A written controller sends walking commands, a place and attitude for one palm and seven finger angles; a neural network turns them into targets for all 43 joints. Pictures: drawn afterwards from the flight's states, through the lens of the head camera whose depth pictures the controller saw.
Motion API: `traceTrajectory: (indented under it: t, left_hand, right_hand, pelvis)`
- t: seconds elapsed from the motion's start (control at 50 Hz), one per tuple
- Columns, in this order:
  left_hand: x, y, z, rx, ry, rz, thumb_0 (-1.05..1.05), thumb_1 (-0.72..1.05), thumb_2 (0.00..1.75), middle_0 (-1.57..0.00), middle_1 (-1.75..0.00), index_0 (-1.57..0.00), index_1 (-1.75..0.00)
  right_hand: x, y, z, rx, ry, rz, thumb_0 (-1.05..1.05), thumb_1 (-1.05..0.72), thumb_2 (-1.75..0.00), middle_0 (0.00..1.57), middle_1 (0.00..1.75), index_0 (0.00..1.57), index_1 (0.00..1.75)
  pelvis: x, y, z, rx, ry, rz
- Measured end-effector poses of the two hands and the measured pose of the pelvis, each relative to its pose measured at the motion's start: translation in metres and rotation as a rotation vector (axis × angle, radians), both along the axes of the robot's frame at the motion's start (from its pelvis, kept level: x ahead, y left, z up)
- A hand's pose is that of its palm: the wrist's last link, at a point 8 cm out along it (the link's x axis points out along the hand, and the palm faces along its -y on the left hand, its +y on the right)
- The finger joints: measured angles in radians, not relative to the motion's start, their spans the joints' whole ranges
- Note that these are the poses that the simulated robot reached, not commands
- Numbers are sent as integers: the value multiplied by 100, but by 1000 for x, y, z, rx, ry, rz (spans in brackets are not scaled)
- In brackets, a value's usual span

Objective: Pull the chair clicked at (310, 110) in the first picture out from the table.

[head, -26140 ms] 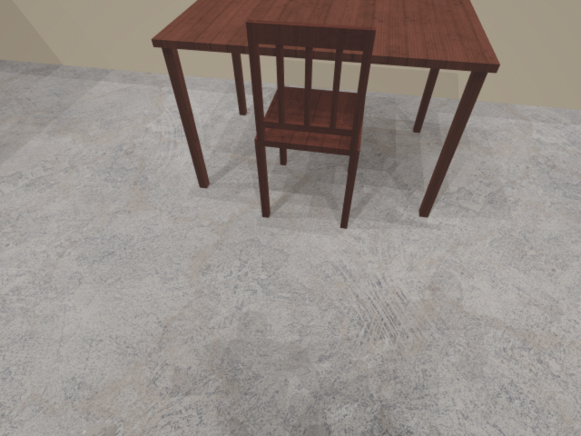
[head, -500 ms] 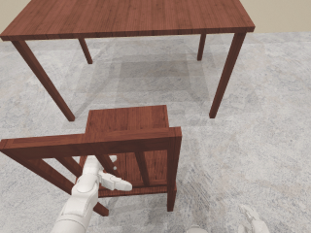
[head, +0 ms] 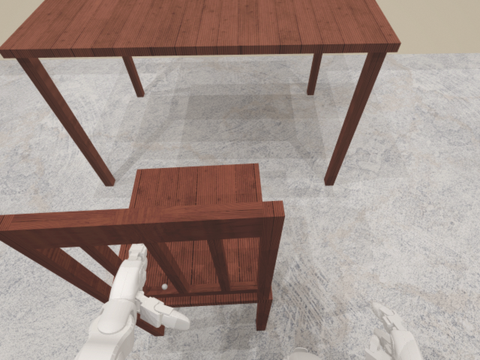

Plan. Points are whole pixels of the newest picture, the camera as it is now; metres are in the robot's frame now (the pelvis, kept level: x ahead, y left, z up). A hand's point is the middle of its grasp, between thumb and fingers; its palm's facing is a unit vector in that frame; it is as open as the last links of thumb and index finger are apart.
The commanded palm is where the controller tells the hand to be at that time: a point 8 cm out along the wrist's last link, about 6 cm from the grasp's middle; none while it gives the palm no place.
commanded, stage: draw the fingers out of the gap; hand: left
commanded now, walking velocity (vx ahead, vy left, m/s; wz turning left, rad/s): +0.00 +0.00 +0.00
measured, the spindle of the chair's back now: (170, 267) +0.29 +0.14 -0.06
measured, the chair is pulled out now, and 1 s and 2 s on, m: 0.52 0.52 0.52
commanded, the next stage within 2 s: draw the hand back to the body in 0.54 s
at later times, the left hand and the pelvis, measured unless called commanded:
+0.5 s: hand (159, 340) +0.17 +0.13 -0.04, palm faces -0.01 -0.98 -0.18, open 17.5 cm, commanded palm +0.15 +0.18 -0.02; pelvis +0.00 +0.01 -0.01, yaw +1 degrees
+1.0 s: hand (130, 337) +0.16 +0.15 +0.04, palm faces +0.00 -1.00 -0.08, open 17.5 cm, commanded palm +0.12 +0.22 +0.05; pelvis -0.02 +0.01 -0.04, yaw +1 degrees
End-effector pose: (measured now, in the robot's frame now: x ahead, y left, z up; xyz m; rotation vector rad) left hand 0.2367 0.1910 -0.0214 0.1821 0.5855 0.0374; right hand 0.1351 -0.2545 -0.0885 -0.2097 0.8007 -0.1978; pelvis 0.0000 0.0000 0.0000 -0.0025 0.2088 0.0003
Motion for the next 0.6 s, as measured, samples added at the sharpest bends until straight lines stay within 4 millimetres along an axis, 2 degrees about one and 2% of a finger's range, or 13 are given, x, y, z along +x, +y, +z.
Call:
traceTrajectory:
  t: [0.16, 0.28, 0.6]
  left_hand:
    - [-32, -1, 0, -2, 12, -4, -1, -54, 20, -1, 0, 0, 0]
    - [-49, -1, 1, 2, 16, 0, -1, -54, 20, -1, 0, 0, 0]
    - [-99, -4, 6, 4, 39, 21, -1, -53, 20, -1, 0, 0, 0]
  right_hand:
    - [15, 11, 4, 0, -65, 34, 2, -91, -90, 20, 30, 20, 30]
    - [24, 22, 5, 4, -106, 59, 2, -91, -90, 20, 30, 20, 30]
    - [30, 34, 7, 14, -164, 57, 2, -91, -90, 20, 30, 20, 30]
  pelvis:
    - [-1, 4, -5, -6, 0, 13]
    - [-3, 6, -9, -9, -1, 19]
    - [-6, 10, -18, -15, 3, 22]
